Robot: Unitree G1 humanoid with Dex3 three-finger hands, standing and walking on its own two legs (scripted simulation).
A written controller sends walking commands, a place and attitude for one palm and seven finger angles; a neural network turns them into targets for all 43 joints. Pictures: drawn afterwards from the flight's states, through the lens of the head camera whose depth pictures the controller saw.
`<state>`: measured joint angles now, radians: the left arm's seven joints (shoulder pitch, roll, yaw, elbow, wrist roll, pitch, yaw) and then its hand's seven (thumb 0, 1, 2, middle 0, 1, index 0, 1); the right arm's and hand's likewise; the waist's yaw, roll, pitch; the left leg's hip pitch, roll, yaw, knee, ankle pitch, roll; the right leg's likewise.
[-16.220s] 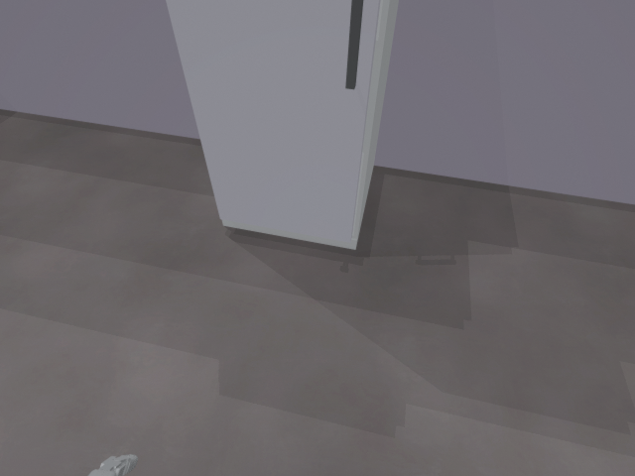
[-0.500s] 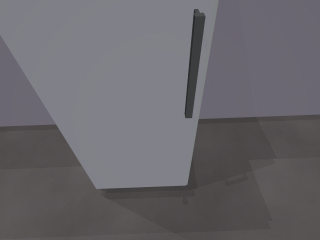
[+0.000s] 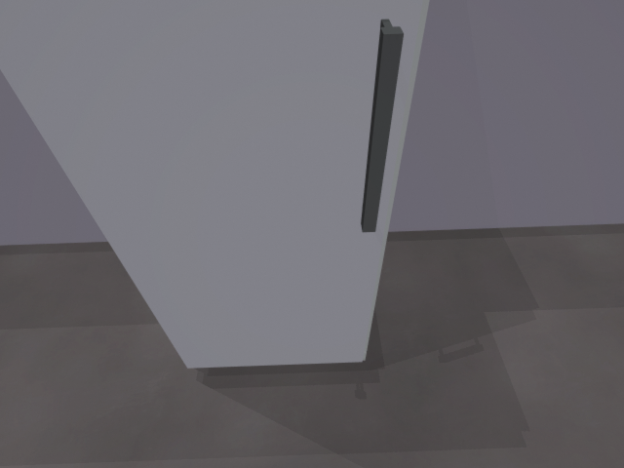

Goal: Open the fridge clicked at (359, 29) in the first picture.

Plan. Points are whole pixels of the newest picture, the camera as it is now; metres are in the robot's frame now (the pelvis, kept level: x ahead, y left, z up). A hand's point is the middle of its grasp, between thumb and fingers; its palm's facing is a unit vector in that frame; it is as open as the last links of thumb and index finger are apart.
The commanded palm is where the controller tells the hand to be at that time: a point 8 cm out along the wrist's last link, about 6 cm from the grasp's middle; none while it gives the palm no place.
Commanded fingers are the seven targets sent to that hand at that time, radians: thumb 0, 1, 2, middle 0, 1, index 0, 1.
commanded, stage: look again from close up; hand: right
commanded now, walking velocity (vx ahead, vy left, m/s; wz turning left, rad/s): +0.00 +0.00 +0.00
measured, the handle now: (375, 142) +0.54 -0.06 +0.15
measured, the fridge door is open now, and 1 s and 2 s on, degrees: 0 0 0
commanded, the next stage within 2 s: raise the hand to about handle height in 1.34 s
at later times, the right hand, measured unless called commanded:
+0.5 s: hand out of the picture -0.01 -0.17 -0.18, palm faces +0.02 +0.98 -0.18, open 7.4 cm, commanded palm none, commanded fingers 0.00 -0.90 -0.90 0.20 0.30 0.20 0.30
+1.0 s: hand out of the picture +0.00 -0.16 -0.18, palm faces +0.02 +0.99 -0.17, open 7.4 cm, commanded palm none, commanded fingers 0.00 -0.90 -0.90 0.20 0.30 0.20 0.30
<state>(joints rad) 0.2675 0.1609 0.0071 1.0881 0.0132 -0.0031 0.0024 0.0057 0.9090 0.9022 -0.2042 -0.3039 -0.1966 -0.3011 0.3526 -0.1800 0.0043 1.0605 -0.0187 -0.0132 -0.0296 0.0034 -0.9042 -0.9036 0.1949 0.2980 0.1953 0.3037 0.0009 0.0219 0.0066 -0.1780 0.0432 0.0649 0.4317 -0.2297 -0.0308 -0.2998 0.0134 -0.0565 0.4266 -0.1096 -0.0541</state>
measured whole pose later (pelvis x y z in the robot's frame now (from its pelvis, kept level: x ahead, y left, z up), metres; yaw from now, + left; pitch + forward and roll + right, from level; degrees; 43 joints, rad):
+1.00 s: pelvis +0.01 +0.01 +0.00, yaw +0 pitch -1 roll +1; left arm 0.26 0.16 0.00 1.11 0.01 -0.01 0.01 0.00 0.91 0.90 -0.20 -0.30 -0.20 -0.30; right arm 0.33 -0.17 0.01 1.08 -0.02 -0.01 -0.03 0.00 -0.90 -0.90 0.20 0.30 0.20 0.30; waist 0.00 0.03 0.02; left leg -0.15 0.04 0.07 0.40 -0.24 -0.02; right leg -0.27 0.01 -0.05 0.40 -0.11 -0.04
